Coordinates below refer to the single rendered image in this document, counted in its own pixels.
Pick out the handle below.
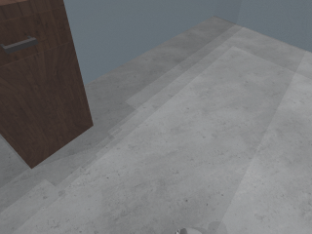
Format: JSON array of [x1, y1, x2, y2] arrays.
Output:
[[0, 35, 39, 54]]

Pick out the cabinet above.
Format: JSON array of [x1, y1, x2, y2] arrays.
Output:
[[0, 0, 94, 169]]

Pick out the drawer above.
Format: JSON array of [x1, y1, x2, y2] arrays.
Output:
[[0, 7, 69, 66]]

